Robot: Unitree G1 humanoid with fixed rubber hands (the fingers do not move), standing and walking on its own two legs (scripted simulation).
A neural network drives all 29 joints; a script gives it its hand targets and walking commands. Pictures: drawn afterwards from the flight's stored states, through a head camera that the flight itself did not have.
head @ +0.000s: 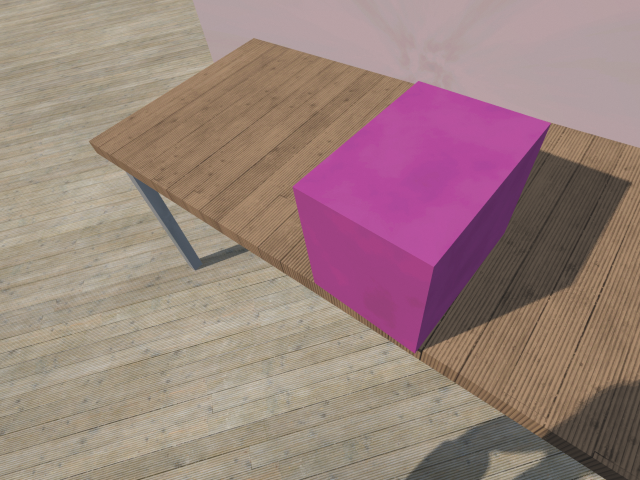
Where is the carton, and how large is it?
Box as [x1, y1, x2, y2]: [293, 81, 550, 352]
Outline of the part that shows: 419,81 415,83 293,186 314,281 413,352 415,352 504,232 550,124 548,122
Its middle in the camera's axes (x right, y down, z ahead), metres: +0.16 -0.05 +0.63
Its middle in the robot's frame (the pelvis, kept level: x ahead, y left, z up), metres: +0.50 -0.12 -0.01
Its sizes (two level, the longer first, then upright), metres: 0.309 0.218 0.248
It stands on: a table, 0.64 m high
